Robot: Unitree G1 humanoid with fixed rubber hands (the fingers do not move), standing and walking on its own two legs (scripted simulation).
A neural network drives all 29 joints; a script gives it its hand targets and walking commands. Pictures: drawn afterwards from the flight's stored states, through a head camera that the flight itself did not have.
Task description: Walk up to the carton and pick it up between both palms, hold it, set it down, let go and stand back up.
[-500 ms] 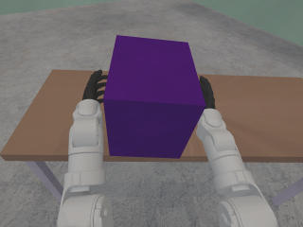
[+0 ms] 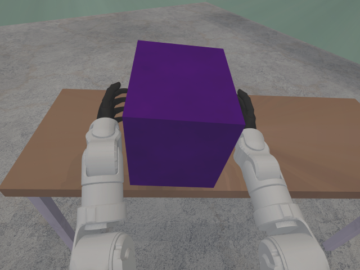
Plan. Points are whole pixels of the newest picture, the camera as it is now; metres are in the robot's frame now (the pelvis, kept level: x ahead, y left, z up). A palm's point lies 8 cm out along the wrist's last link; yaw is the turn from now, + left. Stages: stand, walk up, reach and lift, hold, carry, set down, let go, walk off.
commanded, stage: hold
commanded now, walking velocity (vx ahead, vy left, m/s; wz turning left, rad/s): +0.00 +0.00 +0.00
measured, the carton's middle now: (177, 116) +0.41 +0.01 +0.15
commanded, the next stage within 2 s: none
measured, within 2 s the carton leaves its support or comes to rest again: neither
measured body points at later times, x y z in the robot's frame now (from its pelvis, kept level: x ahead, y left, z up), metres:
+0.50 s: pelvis -0.01 +0.00 +0.00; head -0.02 +0.03 +0.45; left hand +0.38 +0.15 +0.16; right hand +0.37 -0.14 +0.15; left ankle +0.01 +0.10 -0.75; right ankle +0.05 -0.11 -0.75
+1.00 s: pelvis -0.01 +0.00 +0.00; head -0.03 +0.03 +0.45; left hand +0.38 +0.15 +0.16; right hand +0.37 -0.14 +0.15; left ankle +0.01 +0.10 -0.75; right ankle +0.05 -0.11 -0.75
